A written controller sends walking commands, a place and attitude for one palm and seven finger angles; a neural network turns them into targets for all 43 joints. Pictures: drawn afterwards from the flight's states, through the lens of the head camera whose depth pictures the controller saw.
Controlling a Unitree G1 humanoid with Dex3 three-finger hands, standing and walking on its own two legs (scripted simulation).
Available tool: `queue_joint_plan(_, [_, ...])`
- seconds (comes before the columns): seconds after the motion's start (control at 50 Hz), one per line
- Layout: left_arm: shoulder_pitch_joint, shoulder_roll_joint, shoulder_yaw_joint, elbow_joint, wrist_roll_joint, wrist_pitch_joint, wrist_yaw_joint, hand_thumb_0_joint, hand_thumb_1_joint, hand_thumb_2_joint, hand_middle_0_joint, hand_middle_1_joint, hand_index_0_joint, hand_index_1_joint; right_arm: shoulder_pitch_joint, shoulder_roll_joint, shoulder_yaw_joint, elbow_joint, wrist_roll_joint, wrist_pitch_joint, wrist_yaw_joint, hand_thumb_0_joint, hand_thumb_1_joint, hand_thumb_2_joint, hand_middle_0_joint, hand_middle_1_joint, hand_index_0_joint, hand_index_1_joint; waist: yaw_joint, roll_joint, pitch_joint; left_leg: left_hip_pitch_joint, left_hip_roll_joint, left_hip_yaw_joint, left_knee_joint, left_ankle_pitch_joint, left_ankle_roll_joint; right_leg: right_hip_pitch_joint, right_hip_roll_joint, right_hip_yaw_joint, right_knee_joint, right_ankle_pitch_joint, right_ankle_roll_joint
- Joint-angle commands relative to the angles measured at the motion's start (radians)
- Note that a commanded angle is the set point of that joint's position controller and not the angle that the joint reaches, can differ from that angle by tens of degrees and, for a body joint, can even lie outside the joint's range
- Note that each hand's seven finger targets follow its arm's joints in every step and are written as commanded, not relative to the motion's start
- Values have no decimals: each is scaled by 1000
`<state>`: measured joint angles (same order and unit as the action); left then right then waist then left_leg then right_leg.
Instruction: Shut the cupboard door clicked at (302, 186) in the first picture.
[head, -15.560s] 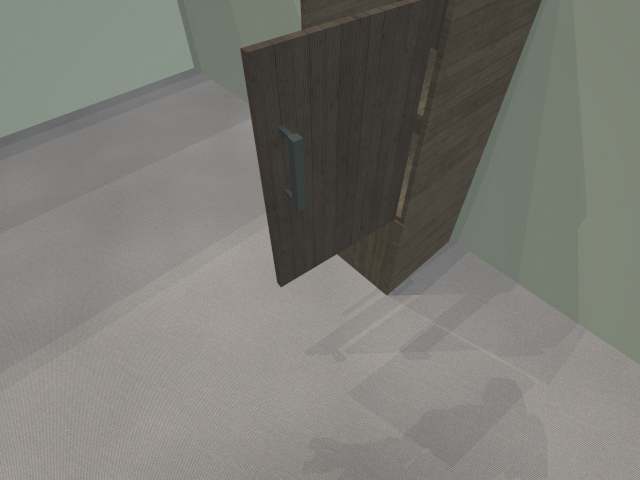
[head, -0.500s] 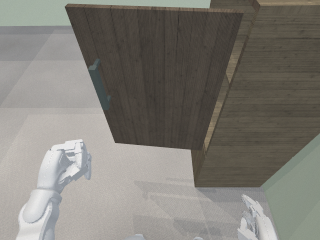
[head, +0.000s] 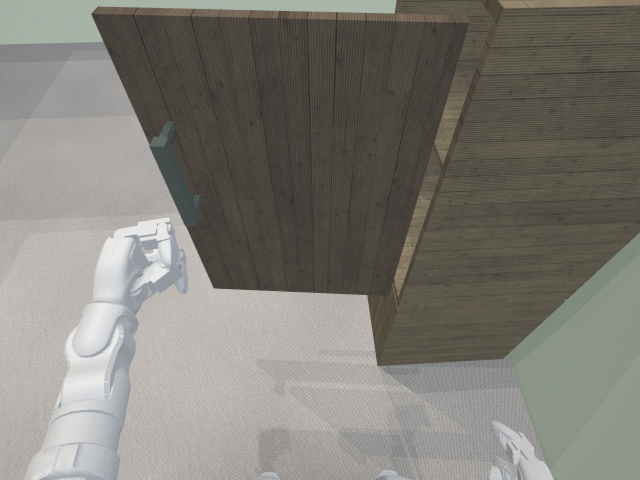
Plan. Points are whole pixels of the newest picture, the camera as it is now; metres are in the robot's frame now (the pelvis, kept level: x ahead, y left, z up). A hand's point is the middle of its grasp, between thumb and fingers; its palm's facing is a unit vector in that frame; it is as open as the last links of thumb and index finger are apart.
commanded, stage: bring the fist close to the handle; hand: left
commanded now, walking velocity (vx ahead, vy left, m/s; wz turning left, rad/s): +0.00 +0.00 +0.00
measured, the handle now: (181, 177) +0.51 +0.23 +0.07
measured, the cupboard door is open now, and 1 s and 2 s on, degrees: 84 84 67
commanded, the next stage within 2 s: push the door shut along its arc in 0.70 s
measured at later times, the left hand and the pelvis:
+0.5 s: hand (190, 221) +0.42 +0.19 +0.07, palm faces -0.01 -1.00 -0.02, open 3.1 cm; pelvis +0.00 +0.01 +0.00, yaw -2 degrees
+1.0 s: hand (190, 220) +0.42 +0.19 +0.08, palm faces -0.03 -1.00 -0.03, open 3.1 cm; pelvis -0.01 +0.01 +0.00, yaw -1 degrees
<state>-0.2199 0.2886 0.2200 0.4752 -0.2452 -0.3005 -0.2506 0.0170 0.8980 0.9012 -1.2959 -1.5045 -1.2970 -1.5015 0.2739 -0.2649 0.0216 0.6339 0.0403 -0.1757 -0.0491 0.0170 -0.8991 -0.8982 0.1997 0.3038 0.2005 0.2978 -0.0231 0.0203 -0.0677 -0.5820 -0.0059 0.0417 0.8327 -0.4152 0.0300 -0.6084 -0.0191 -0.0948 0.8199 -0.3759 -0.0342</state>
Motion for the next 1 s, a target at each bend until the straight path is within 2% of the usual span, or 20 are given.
queue_joint_plan(0.0, [-383, 178, 58, -125, -5, -71, 1, 0, 900, 900, -1300, -1500, -1300, -1500, 10, -134, -51, -120, 6, -27, -10, 0, -900, -900, 200, 300, 200, 300, -18, 7, -290, 98, 7, -57, -121, 282, -15, 181, 7, 70, -96, 274, 13])
queue_joint_plan(0.14, [-521, 224, 92, 33, 17, -91, 11, 0, 900, 900, -1300, -1500, -1300, -1500, 55, -141, -56, -100, 0, 15, -3, 0, -900, -900, 200, 300, 200, 300, -29, -19, -316, 80, 8, -55, -112, 290, -12, 181, 12, 78, -93, 292, 14])
queue_joint_plan(0.2, [-617, 234, 90, 70, 26, -108, 9, 0, 900, 900, -1300, -1500, -1300, -1500, 66, -142, -57, -95, -1, 29, 1, 0, -900, -900, 200, 300, 200, 300, -37, 28, -339, 88, 8, -53, -107, 291, -16, 166, 14, 80, -86, 291, 11])
queue_joint_plan(0.24, [-665, 262, 111, 123, 33, -116, 14, 0, 900, 900, -1300, -1500, -1300, -1500, 84, -146, -58, -84, -4, 42, 0, 0, -900, -900, 200, 300, 200, 300, -45, -1, -344, 74, 8, -57, -103, 293, -12, 167, 17, 81, -82, 297, 13])
queue_joint_plan(0.28, [-695, 280, 129, 156, 37, -128, 13, 0, 900, 900, -1300, -1500, -1300, -1500, 94, -148, -61, -80, -6, 50, 2, 0, -900, -900, 200, 300, 200, 300, -43, 19, -370, 79, 8, -54, -96, 310, -13, 170, 17, 84, -77, 313, 11])
queue_joint_plan(0.32, [-621, 306, 159, 190, 41, -132, 7, 0, 900, 900, -1300, -1500, -1300, -1500, 109, -152, -65, -86, -8, 63, 5, 0, -900, -900, 200, 300, 200, 300, -25, -2, -387, 75, 11, -54, -97, 338, -11, 192, 21, 82, -75, 334, 9])
queue_joint_plan(0.34, [-621, 266, 123, 188, 41, -133, 1, 0, 900, 900, -1300, -1500, -1300, -1500, 107, -146, -61, -94, -7, 66, 10, 0, -900, -900, 200, 300, 200, 300, -30, 23, -384, 83, 11, -54, -100, 353, -14, 181, 21, 79, -72, 340, 9])
queue_joint_plan(0.4, [-605, 255, 122, 158, 33, -138, -6, 0, 900, 900, -1300, -1500, -1300, -1500, 113, -147, -69, -103, -7, 76, 16, 0, -900, -900, 200, 300, 200, 300, -26, 43, -395, 104, 15, -53, -101, 387, -17, 175, 24, 75, -75, 350, 9])
queue_joint_plan(0.46, [-561, 265, 142, 124, 24, -139, -1, 0, 900, 900, -1300, -1500, -1300, -1500, 119, -147, -74, -109, -6, 86, 18, 0, -900, -900, 200, 300, 200, 300, -22, 3, -397, 104, 19, -50, -103, 416, -14, 199, 27, 75, -81, 381, 13])
queue_joint_plan(0.5, [-589, 256, 130, 115, 23, -138, 3, 0, 900, 900, -1300, -1500, -1300, -1500, 113, -146, -71, -107, -4, 89, 17, 0, -900, -900, 200, 300, 200, 300, -36, 7, -364, 85, 16, -46, -112, 347, -12, 180, 27, 76, -92, 340, 14])
queue_joint_plan(0.52, [-594, 290, 161, 130, 25, -140, 13, 0, 900, 900, -1300, -1500, -1300, -1500, 117, -150, -73, -100, -5, 94, 12, 0, -900, -900, 200, 300, 200, 300, -33, -18, -336, 67, 16, -48, -116, 326, -9, 188, 28, 77, -97, 328, 12])
queue_joint_plan(0.58, [-672, 262, 122, 108, 32, -155, 17, 0, 900, 900, -1300, -1500, -1300, -1500, 103, -143, -68, -100, -4, 94, 9, 0, -900, -900, 200, 300, 200, 300, -56, 14, -337, 77, 13, -46, -122, 261, -7, 158, 28, 81, -103, 272, 14])
queue_joint_plan(0.62, [-678, 291, 139, 110, 38, -169, 22, 0, 900, 900, -1300, -1500, -1300, -1500, 108, -147, -68, -92, -6, 94, 3, 0, -900, -900, 200, 300, 200, 300, -49, 34, -355, 93, 14, -54, -120, 258, -7, 160, 29, 83, -100, 258, 9])
queue_joint_plan(0.66, [-701, 243, 94, 109, 40, -176, 15, 0, 900, 900, -1300, -1500, -1300, -1500, 104, -141, -66, -90, -5, 90, 5, 0, -900, -900, 200, 300, 200, 300, -56, 67, -371, 134, 17, -64, -120, 299, -14, 136, 31, 74, -91, 272, 6])
queue_joint_plan(0.72, [-636, 261, 117, 131, 31, -171, 11, 0, 900, 900, -1300, -1500, -1300, -1500, 109, -147, -69, -86, -5, 91, 6, 0, -900, -900, 200, 300, 200, 300, -42, 36, -382, 138, 19, -68, -117, 327, -15, 157, 31, 72, -92, 293, 6])
queue_joint_plan(0.74, [-618, 222, 88, 129, 31, -164, 7, 0, 900, 900, -1300, -1500, -1300, -1500, 103, -142, -67, -94, -3, 90, 9, 0, -900, -900, 200, 300, 200, 300, -44, 47, -380, 145, 19, -66, -117, 344, -16, 149, 30, 70, -91, 301, 7])
queue_joint_plan(0.78, [-599, 239, 112, 197, 25, -140, 9, 0, 900, 900, -1300, -1500, -1300, -1500, 100, -147, -66, -91, -1, 96, 10, 0, -900, -900, 200, 300, 200, 300, -44, -24, -307, 87, 18, -62, -124, 281, -15, 141, 31, 67, -106, 272, 10])
queue_joint_plan(0.84, [-702, 270, 103, 215, 43, -137, -1, 0, 900, 900, -1300, -1500, -1300, -1500, 95, -151, -58, -92, 1, 104, 6, 0, -900, -900, 200, 300, 200, 300, -66, -5, -277, 60, 14, -58, -126, 215, -9, 121, 25, 76, -109, 232, 11])
queue_joint_plan(0.92, [-873, 295, 92, 205, 53, -177, -19, 0, 900, 900, -1300, -1500, -1300, -1500, 103, -152, -57, -81, -4, 101, -2, 0, -900, -900, 200, 300, 200, 300, -82, 66, -352, 126, 16, -77, -103, 249, -12, 87, 26, 79, -84, 232, 3])
queue_joint_plan(0.98, [-878, 298, 94, 279, 47, -183, -43, 0, 900, 900, -1300, -1500, -1300, -1500, 115, -157, -57, -67, -5, 99, -2, 0, -900, -900, 200, 300, 200, 300, -88, 36, -382, 127, 17, -81, -89, 283, -16, 87, 29, 78, -76, 260, 5])
